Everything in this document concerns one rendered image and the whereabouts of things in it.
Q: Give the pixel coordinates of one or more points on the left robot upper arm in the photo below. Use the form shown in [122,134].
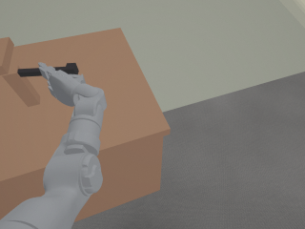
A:
[69,181]

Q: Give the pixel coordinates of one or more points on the robot left forearm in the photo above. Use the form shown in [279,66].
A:
[86,122]

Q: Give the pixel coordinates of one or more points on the counter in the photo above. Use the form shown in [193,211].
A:
[32,121]

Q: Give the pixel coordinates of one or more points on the tap lever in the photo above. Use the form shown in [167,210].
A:
[71,68]

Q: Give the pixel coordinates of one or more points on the robot left hand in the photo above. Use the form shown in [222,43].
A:
[61,84]

